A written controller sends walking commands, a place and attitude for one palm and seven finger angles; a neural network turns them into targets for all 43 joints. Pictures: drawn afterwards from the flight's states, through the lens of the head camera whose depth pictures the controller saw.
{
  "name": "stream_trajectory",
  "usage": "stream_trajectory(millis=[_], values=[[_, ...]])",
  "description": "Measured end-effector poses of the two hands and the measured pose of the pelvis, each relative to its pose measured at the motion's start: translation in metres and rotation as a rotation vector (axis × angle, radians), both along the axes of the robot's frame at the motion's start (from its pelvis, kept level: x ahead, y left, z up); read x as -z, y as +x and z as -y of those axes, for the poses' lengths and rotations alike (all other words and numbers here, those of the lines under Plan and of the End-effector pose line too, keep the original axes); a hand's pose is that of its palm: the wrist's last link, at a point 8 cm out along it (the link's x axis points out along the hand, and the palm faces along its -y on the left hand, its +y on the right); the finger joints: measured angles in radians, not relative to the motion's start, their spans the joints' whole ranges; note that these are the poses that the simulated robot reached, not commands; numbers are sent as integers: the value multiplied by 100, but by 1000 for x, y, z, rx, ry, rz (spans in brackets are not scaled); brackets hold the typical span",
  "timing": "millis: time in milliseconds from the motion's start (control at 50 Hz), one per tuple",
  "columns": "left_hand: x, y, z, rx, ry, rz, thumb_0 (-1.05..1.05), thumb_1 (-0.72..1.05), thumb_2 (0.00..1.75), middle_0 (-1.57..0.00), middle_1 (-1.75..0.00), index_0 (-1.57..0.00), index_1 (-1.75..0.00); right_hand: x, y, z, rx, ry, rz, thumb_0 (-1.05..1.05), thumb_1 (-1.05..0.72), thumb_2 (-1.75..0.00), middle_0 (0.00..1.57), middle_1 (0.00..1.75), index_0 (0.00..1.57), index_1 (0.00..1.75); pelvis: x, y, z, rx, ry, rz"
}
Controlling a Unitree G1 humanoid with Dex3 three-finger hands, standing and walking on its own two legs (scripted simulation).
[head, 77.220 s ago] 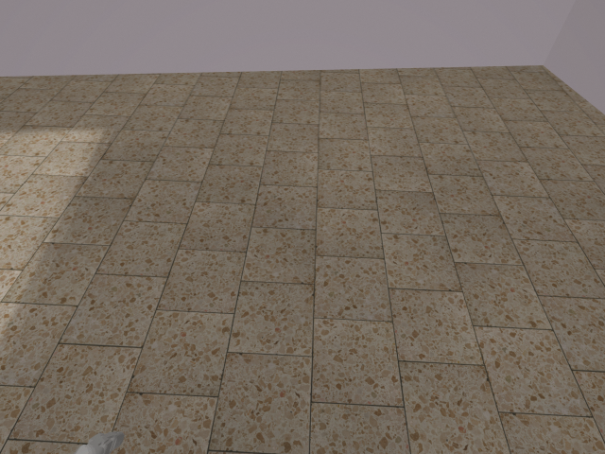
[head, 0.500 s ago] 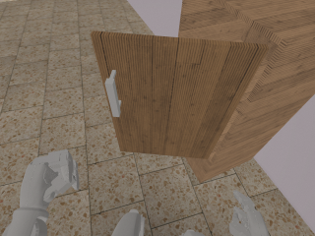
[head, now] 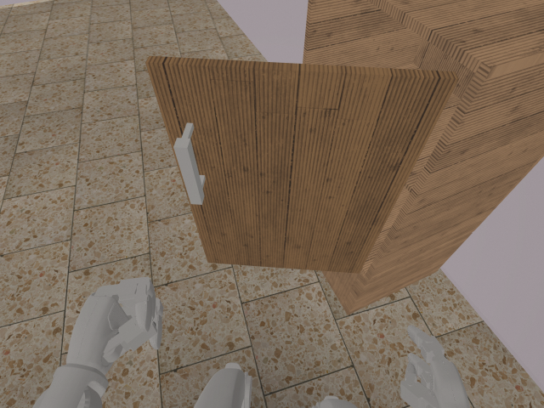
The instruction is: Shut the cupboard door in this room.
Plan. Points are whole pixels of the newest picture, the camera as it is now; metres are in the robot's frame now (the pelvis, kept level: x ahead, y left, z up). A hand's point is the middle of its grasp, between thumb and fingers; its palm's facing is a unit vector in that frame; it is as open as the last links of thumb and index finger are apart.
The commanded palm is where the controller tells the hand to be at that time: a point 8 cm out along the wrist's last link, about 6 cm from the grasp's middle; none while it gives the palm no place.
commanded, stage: bring the fist close to the handle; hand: left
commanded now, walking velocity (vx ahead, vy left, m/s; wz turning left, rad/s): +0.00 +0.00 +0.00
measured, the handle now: (193, 165) +0.48 +0.17 +0.06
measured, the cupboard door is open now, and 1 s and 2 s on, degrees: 61 61 57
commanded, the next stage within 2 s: push the door shut along its arc in 1.34 s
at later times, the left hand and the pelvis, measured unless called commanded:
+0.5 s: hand (174, 247) +0.31 +0.16 +0.08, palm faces +0.01 -1.00 -0.03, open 3.1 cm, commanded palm +0.29 +0.21 +0.06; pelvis +0.00 -0.01 +0.00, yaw +0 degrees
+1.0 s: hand (210, 211) +0.39 +0.13 +0.06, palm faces -0.03 -1.00 +0.00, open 3.1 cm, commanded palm +0.37 +0.18 +0.06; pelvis +0.00 -0.01 +0.01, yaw -1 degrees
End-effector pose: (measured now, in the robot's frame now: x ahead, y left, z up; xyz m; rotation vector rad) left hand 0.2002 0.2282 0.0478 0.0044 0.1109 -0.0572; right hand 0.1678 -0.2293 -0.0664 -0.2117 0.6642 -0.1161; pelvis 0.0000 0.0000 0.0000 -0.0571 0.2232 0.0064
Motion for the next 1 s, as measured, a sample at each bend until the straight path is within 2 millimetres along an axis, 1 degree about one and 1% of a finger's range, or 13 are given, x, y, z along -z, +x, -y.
stream_trajectory(millis=[60, 160, 200, 320, 360, 460, 500, 660, 720, 800, 840, 880, 1000], values=[[-8, 4, 3, -9, 11, 60, 1, 90, 90, -130, -150, -130, -150, 0, 1, 0, -9, -11, 11, 1, -90, -90, 21, 30, 20, 30, 1, -1, 1, 0, -1, 1], [-29, 25, -1, -64, 24, 233, 2, 90, 90, -130, -150, -131, -150, 7, 0, -1, -30, -9, -2, 1, -90, -90, 21, 30, 20, 30, 7, -5, 2, -4, -3, -5], [-27, 34, 2, -51, 21, 220, 1, 90, 90, -130, -150, -131, -150, 10, -3, 0, -28, 0, -15, 1, -90, -90, 21, 30, 20, 30, 7, -6, 3, -5, -3, -5], [-4, 52, 21, 28, 12, 45, 1, 90, 90, -130, -150, -130, -150, 10, -17, 4, 7, 7, -55, 1, -90, -90, 21, 30, 20, 30, 0, -5, 3, 2, 4, 1], [-6, 60, 22, 12, 9, 56, 1, 90, 90, -130, -150, -130, -150, 9, -22, 7, 19, -1, -67, 1, -90, -90, 21, 30, 20, 30, -1, -5, 4, 6, 7, 1], [-28, 83, 15, -62, 13, 196, 2, 90, 90, -130, -150, -130, -150, 13, -32, 15, 30, -13, -107, 1, -90, -90, 21, 30, 20, 30, -1, -4, 6, 11, 11, -6], [-31, 90, 15, -61, 21, 213, 1, 90, 90, -130, -150, -130, -150, 15, -35, 17, 32, -10, -124, 1, -91, -90, 21, 30, 20, 30, -2, -3, 6, 11, 12, -8], [-4, 107, 37, 10, 7, 55, 1, 90, 90, -130, -150, -130, -150, 16, -43, 23, 59, -8, -169, 1, -91, -90, 21, 30, 20, 30, -6, -1, 5, 13, 18, -9], [-7, 120, 40, -23, -3, 104, 1, 90, 90, -130, -150, -131, -150, 19, -44, 25, 64, -19, -182, 1, -91, -90, 21, 30, 20, 30, -4, -2, 7, 18, 21, -17], [-23, 143, 38, -56, 13, 202, 2, 90, 90, -130, -150, -131, -150, 24, -47, 28, 64, -20, -205, 1, -91, -90, 21, 30, 20, 30, -1, -2, 9, 19, 21, -31], [-27, 153, 38, -50, 27, 207, 1, 90, 90, -130, -150, -131, -150, 26, -49, 28, 68, -12, -220, 1, -91, -90, 21, 30, 20, 30, 0, -1, 9, 20, 21, -36], [-26, 161, 39, -33, 36, 173, 1, 90, 90, -130, -150, -131, -150, 28, -52, 28, 76, 0, -235, 1, -91, -90, 21, 30, 20, 30, -2, 0, 9, 21, 22, -37], [-9, 172, 47, -31, -3, 56, 1, 90, 90, -130, -150, -130, -150, 29, -66, 30, 102, 10, -284, 1, -91, -90, 21, 30, 20, 30, -6, 2, 9, 26, 26, -43]])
